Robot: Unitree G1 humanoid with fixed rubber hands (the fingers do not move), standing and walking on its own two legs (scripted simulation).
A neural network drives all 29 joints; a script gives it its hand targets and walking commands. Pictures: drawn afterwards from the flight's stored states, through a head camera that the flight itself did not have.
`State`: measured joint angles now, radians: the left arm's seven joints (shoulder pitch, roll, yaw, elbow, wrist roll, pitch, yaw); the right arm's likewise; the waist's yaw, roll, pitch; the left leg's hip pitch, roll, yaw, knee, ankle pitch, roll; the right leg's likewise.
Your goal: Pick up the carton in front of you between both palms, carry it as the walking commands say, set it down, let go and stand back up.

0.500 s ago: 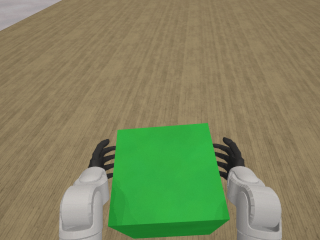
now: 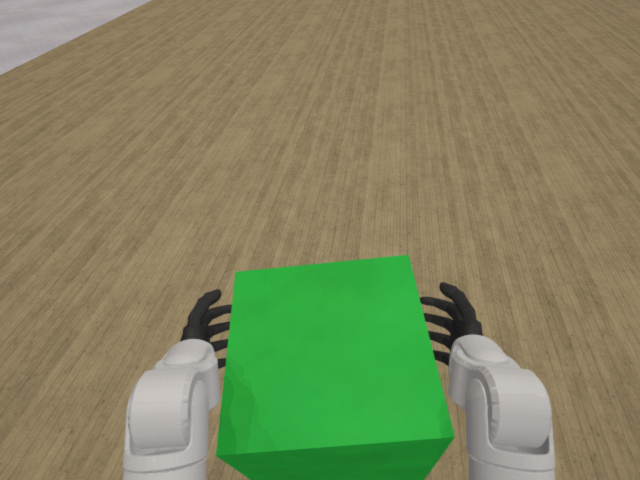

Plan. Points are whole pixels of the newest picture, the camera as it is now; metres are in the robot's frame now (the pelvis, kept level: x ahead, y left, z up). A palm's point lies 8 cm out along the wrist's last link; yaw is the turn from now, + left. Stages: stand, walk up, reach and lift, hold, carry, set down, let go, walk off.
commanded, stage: carry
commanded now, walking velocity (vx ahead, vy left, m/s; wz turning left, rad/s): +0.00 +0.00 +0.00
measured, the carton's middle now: (334, 382) +0.26 -0.01 +0.00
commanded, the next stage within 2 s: hold in 0.92 s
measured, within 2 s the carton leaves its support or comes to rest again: neither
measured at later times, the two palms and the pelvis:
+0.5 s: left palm (207, 374) +0.24 +0.14 +0.05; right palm (458, 375) +0.24 -0.15 +0.05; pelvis -0.03 +0.00 +0.00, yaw +0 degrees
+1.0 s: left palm (200, 381) +0.24 +0.15 +0.05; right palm (454, 383) +0.24 -0.15 +0.04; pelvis -0.04 +0.00 +0.01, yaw +0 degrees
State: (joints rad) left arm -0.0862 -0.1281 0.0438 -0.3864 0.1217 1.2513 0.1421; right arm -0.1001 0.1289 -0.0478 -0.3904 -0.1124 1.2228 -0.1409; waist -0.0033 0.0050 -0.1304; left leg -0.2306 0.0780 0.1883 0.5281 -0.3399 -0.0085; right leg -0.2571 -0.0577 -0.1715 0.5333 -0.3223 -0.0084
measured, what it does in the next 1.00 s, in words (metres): stands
